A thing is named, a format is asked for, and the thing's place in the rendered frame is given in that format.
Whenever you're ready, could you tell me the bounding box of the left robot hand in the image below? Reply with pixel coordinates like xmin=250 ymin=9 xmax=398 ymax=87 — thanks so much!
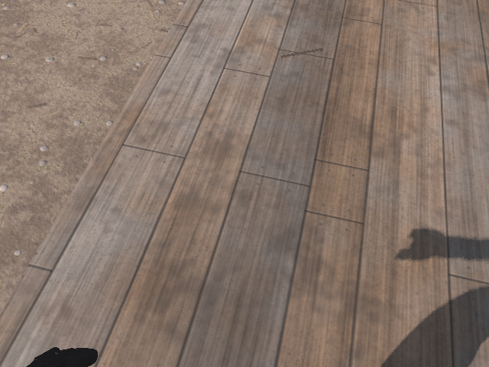
xmin=26 ymin=347 xmax=98 ymax=367

